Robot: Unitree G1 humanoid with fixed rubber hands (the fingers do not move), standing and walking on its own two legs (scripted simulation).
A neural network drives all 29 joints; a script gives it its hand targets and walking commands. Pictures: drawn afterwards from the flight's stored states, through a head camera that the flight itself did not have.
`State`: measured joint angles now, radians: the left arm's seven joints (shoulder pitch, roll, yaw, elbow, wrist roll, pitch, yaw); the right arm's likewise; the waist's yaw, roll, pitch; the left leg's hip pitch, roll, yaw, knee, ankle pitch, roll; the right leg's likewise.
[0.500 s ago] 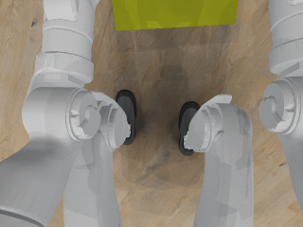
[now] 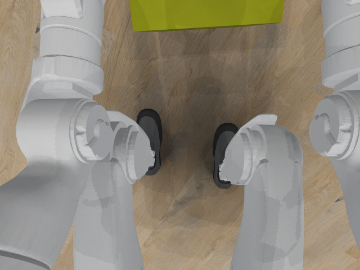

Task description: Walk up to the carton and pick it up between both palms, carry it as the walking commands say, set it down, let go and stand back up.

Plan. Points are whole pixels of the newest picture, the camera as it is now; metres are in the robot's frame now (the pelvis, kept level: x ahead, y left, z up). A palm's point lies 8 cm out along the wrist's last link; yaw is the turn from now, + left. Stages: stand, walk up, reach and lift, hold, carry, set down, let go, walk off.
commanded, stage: set down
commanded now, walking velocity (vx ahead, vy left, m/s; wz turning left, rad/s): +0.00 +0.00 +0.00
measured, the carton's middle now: out of the picture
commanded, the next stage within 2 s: none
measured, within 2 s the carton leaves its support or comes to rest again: neither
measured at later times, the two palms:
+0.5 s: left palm out of the picture +0.58 +0.15 -0.18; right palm out of the picture +0.59 -0.17 -0.19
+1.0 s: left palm out of the picture +0.58 +0.15 -0.19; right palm out of the picture +0.59 -0.17 -0.19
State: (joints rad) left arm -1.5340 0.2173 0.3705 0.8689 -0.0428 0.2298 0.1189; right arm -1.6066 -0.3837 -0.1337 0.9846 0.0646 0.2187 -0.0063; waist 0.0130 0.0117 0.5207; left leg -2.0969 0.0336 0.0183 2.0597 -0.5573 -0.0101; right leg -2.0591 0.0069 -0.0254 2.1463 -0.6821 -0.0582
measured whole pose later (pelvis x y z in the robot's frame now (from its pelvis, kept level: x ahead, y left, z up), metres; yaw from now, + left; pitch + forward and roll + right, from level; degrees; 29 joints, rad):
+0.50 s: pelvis +0.00 +0.00 -0.01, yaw +0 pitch +35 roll +3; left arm -1.56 0.23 0.41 0.90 -0.04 0.21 0.05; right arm -1.62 -0.39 -0.16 0.99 0.06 0.20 0.04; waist 0.01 0.01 0.52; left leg -2.13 0.03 0.02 2.08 -0.57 -0.01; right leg -2.09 0.01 -0.02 2.17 -0.69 -0.06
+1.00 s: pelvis +0.00 +0.00 -0.01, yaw +0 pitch +35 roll +3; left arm -1.57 0.23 0.46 0.91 -0.01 0.19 -0.01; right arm -1.62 -0.39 -0.19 0.99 0.06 0.19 0.08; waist 0.01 0.01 0.52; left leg -2.13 0.03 0.02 2.09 -0.57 -0.01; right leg -2.10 0.01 -0.02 2.18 -0.69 -0.06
